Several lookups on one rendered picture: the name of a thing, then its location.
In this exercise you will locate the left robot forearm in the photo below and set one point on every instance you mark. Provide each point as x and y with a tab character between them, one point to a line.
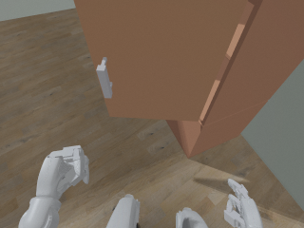
42	213

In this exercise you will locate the robot left hand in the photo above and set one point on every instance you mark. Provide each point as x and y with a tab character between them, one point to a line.
71	163

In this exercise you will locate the robot right hand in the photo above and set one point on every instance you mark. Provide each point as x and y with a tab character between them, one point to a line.
246	214

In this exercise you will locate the handle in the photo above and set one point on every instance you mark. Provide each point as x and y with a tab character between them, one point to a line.
106	85

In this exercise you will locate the cupboard door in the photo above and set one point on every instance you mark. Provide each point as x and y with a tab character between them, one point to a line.
163	56

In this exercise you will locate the robot right thigh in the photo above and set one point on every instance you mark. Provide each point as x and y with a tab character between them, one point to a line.
189	219

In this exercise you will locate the robot left thigh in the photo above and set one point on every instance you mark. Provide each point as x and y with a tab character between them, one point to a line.
126	214

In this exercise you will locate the robot thigh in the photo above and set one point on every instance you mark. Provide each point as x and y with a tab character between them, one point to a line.
126	214
189	219

